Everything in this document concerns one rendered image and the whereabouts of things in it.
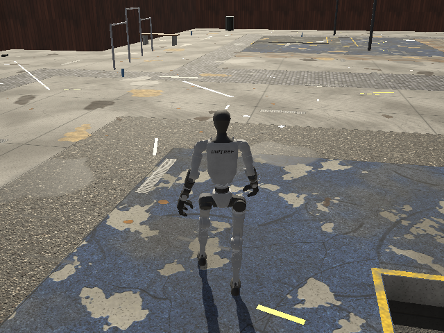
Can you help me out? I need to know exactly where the robot right hand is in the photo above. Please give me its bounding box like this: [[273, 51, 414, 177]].
[[243, 184, 259, 197]]

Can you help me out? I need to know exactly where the right robot forearm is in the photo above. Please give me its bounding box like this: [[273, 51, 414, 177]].
[[248, 166, 258, 188]]

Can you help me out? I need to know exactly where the robot left hand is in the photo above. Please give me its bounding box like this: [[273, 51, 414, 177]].
[[177, 198, 193, 216]]

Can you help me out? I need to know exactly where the right robot foot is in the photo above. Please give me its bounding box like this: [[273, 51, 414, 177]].
[[230, 277, 241, 296]]

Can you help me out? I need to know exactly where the left robot forearm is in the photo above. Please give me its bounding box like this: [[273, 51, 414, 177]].
[[179, 169, 195, 201]]

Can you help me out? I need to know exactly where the robot left upper arm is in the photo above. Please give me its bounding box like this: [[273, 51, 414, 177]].
[[189, 140, 207, 180]]

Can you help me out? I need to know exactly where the robot right shin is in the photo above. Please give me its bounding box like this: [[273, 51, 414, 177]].
[[232, 238, 243, 286]]

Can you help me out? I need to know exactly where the robot right upper arm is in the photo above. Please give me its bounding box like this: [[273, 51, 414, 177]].
[[236, 139, 255, 176]]

